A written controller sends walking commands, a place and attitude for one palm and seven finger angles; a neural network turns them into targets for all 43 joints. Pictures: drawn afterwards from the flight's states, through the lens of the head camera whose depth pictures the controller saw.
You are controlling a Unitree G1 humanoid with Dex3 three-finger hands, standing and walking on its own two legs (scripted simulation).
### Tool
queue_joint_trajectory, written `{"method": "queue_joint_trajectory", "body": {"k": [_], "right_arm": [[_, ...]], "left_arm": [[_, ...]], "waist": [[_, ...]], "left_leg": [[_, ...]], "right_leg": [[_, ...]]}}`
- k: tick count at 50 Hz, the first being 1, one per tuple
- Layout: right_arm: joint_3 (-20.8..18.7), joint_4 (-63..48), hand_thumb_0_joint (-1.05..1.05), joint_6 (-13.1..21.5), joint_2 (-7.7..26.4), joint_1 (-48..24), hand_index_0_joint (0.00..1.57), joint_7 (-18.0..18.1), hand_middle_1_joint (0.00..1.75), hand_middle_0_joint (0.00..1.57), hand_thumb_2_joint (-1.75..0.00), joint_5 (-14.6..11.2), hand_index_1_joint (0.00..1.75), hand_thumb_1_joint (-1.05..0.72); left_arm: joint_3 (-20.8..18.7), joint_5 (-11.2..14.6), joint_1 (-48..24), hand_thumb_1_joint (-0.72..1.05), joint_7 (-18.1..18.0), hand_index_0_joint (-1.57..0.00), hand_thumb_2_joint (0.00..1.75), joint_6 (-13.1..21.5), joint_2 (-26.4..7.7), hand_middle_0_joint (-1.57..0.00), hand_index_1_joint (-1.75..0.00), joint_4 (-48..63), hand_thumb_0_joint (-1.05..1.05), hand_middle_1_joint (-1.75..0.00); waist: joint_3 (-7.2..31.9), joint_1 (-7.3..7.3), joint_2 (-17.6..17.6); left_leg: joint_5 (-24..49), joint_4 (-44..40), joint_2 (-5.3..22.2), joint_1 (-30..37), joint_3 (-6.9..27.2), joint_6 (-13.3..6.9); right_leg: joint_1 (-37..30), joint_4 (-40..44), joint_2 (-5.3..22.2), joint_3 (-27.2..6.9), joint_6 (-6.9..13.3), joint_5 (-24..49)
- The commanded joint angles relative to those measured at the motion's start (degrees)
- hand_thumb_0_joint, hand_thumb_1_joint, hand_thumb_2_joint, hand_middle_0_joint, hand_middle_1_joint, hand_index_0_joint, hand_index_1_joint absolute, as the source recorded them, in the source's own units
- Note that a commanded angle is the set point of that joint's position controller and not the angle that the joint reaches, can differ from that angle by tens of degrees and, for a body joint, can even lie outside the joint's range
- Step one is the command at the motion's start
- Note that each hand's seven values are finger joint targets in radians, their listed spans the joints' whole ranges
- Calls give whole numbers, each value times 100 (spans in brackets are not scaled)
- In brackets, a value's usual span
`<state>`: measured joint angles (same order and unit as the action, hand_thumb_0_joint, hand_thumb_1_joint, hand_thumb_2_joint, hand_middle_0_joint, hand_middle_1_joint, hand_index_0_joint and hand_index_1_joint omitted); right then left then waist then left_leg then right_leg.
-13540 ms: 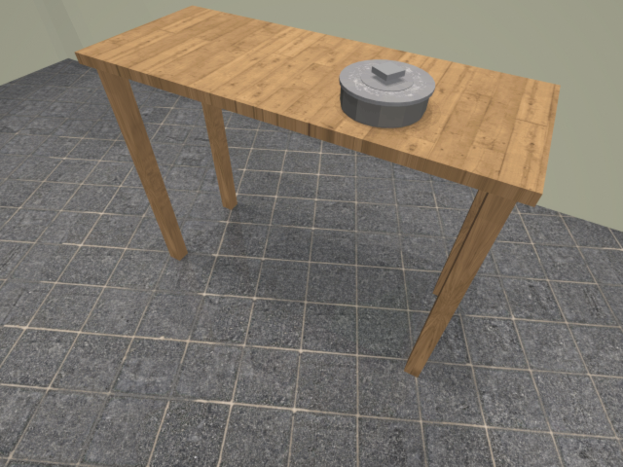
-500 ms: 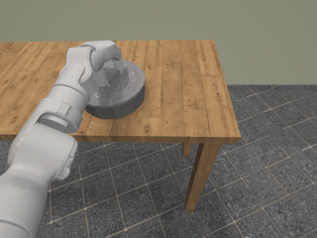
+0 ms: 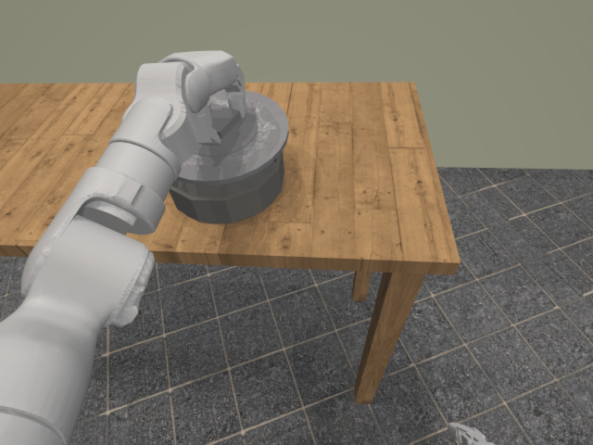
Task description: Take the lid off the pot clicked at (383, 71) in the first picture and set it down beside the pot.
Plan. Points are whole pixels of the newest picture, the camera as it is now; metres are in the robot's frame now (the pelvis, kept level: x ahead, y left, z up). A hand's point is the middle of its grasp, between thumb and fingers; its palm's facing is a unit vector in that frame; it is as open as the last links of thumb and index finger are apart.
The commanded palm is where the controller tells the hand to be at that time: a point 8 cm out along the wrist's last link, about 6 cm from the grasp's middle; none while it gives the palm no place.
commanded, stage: lift the lid straight up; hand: left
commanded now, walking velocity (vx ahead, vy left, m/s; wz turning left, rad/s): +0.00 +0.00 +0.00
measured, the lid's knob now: (216, 120) +0.50 +0.11 +0.19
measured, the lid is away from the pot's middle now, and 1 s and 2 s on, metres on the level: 0.01 0.01 0.08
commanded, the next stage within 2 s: move the lid sideways beside the pot in 1.24 s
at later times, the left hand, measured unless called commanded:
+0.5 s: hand (203, 86) +0.48 +0.11 +0.25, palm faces -0.23 -0.01 -0.97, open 8.5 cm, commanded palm +0.46 +0.12 +0.33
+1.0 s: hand (191, 49) +0.48 +0.11 +0.30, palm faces -0.16 -0.01 -0.99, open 8.5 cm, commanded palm +0.46 +0.12 +0.37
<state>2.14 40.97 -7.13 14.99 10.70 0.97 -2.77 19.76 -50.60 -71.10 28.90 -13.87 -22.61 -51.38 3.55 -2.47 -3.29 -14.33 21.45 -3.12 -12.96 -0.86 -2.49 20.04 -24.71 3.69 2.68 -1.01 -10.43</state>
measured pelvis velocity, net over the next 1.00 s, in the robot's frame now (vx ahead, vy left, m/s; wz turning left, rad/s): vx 0.00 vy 0.00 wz -0.01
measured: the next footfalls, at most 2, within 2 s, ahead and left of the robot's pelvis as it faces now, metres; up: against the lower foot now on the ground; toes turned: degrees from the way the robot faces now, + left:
none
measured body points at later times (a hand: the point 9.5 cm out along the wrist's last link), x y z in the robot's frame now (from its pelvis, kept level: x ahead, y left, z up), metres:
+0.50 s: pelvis -0.01 -0.01 +0.00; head +0.02 -0.03 +0.45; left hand +0.48 +0.11 +0.31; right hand +0.09 -0.26 -0.14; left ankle -0.04 +0.09 -0.74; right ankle +0.02 -0.13 -0.74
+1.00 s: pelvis +0.00 +0.00 +0.00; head +0.02 -0.03 +0.45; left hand +0.48 +0.11 +0.35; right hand +0.11 -0.25 -0.13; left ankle -0.04 +0.09 -0.74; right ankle +0.02 -0.13 -0.74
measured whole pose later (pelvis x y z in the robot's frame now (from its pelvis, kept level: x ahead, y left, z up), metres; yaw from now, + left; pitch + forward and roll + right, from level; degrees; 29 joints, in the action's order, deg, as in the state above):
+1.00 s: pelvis +0.00 +0.00 +0.00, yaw +0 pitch +6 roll +1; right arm 3.0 41.2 -5.9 15.3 10.8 1.5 -3.3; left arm 19.4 -52.7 -83.6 31.0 -16.8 -25.5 -55.6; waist 3.8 -2.7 -3.1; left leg -13.5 20.5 -3.1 -13.2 -1.2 -2.3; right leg 20.7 -24.4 3.5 2.2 -0.8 -9.8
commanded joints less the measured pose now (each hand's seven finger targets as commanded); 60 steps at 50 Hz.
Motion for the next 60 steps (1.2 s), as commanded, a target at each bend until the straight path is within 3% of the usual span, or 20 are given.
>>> {"method": "queue_joint_trajectory", "body": {"k": [1,8,10,13,15,18,20,23,25,31,34,38,40,43,45,48,51,56,58,60], "right_arm": [[-171,-609,0,145,682,-95,20,85,30,20,-90,-1,30,-90],[-176,-672,0,171,727,-175,20,113,30,20,-90,-24,30,-90],[-153,-609,0,194,717,-87,20,146,30,20,-90,-3,30,-90],[-187,-704,0,240,718,-165,20,119,30,20,-90,-18,30,-90],[-154,-618,0,240,719,-111,20,139,30,20,-90,-6,30,-90],[-183,-664,0,235,745,-153,20,116,30,20,-90,-46,30,-90],[-157,-624,0,239,740,-114,20,131,30,20,-90,-30,30,-90],[-177,-669,0,239,750,-140,20,147,30,20,-90,-66,30,-90],[-150,-629,0,293,725,-101,20,158,30,20,-90,-19,30,-90],[-139,-613,0,351,680,-98,20,148,30,20,-90,-55,30,-90],[-131,-606,0,328,732,-65,20,145,30,20,-90,-14,30,-90],[-158,-720,0,337,700,-229,20,95,30,20,-90,-77,30,-90],[-144,-640,0,340,716,-139,20,77,30,20,-90,-22,30,-90],[-144,-654,0,293,756,-193,20,80,30,20,-90,-55,30,-90],[-105,-637,0,281,725,-183,20,112,30,20,-90,-39,30,-90],[-113,-632,0,264,734,-198,20,123,30,20,-90,-81,30,-90],[-95,-679,0,358,686,-204,20,129,30,20,-90,-16,30,-90],[-88,-612,0,224,749,-129,20,120,30,20,-90,-75,30,-90],[-101,-634,0,164,813,-178,20,129,30,20,-90,-109,30,-90],[-98,-707,0,239,733,-217,20,106,30,20,-90,-75,30,-90]], "left_arm": [[-680,-217,-3993,48,-343,-81,111,-53,-1461,-86,-102,1029,0,-107],[-455,-99,-4095,48,-342,-81,111,-27,-1220,-86,-102,1092,0,-107],[-880,-289,-4336,48,-351,-81,111,-21,-1813,-86,-102,932,0,-107],[-604,-120,-4249,48,-334,-81,111,6,-1450,-86,-102,1250,0,-107],[-908,-321,-4361,48,-317,-81,111,-31,-1902,-86,-102,910,0,-107],[-458,-142,-4105,48,-273,-81,111,-71,-1307,-86,-102,904,0,-107],[-866,-312,-4333,48,-278,-81,111,-72,-1856,-86,-102,849,0,-107],[-473,-157,-4437,48,-262,-81,111,-69,-1417,-86,-102,1013,0,-107],[-893,-342,-4695,48,-289,-81,111,-64,-1974,-86,-102,959,0,-107],[-504,-321,-4871,48,-210,-81,111,-93,-1541,-86,-102,870,0,-107],[-975,-385,-4765,48,-225,-81,111,-148,-2105,-86,-102,780,0,-107],[-293,-208,-4802,48,-168,-81,111,-180,-1235,-86,-102,1180,0,-107],[-737,-395,-4919,48,-164,-81,111,-229,-1774,-86,-102,1082,0,-107],[-542,-245,-4745,48,-127,-81,111,-289,-1535,-86,-102,925,0,-107],[-762,-430,-5035,48,-136,-81,111,-302,-1905,-86,-102,805,0,-107],[-408,-282,-5038,48,-153,-81,111,-327,-1410,-86,-102,725,0,-107],[-735,-505,-5522,48,-174,-81,111,-276,-1957,-86,-102,1058,0,-107],[-601,-517,-4804,48,-96,-81,111,-474,-1745,-86,-102,168,0,-107],[-409,-386,-4724,48,-125,-81,111,-479,-1469,-86,-102,222,0,-107],[-523,-509,-5321,48,-128,-81,111,-379,-1720,-86,-102,885,0,-107]], "waist": [[2468,-73,609],[2424,-105,282],[2626,-70,670],[2679,-50,357],[2602,-46,723],[2308,-78,420],[2424,-42,737],[2369,-110,413],[2597,-51,534],[2440,-127,561],[2685,-32,677],[2628,-114,233],[2772,-55,485],[2490,-85,481],[2527,-71,705],[2252,-135,403],[2992,-50,420],[2136,-115,992],[2011,-165,676],[2721,-125,584]], "left_leg": [[2360,-58,-94,544,227,16],[2336,-59,-83,674,251,24],[2074,-94,-98,472,207,-29],[2471,-56,-80,628,242,-3],[2069,-118,-91,369,177,-42],[2255,-105,-67,461,188,-29],[1954,-142,-77,345,164,-58],[2026,-147,-76,459,173,-38],[2006,-112,-94,453,180,-59],[1999,-154,-81,472,191,-24],[2196,-97,-90,389,187,-28],[2819,-9,-36,780,221,11],[2828,0,-39,739,237,20],[2641,-43,-44,596,207,23],[2228,-118,-66,412,158,-21],[2271,-136,-37,507,198,23],[2488,-70,-74,653,215,22],[1948,-174,-28,131,119,-23],[1986,-183,-1,173,130,-9],[2282,-90,-36,486,178,-14]], "right_leg": [[-1495,-54,-353,-88,345,1858],[-1314,-7,-367,-64,381,1730],[-1623,-43,-349,-146,347,1784],[-1589,-34,-338,-112,359,1931],[-1708,-46,-328,-155,332,1834],[-1433,15,-336,-103,361,1789],[-1602,-11,-335,-142,334,1702],[-1438,35,-328,-111,355,1673],[-1608,-21,-329,-178,343,1723],[-1418,13,-324,-139,332,1627],[-1701,-43,-304,-186,322,1852],[-1353,-1,-313,-138,349,1986],[-1465,-44,-326,-159,336,1989],[-1405,16,-315,-106,351,1900],[-1532,-6,-296,-159,330,1794],[-1234,59,-305,-99,365,1619],[-1608,-56,-283,-202,341,1842],[-1393,52,-284,-130,314,1624],[-1229,82,-283,-95,351,1565],[-1470,-18,-296,-175,337,1724]]}}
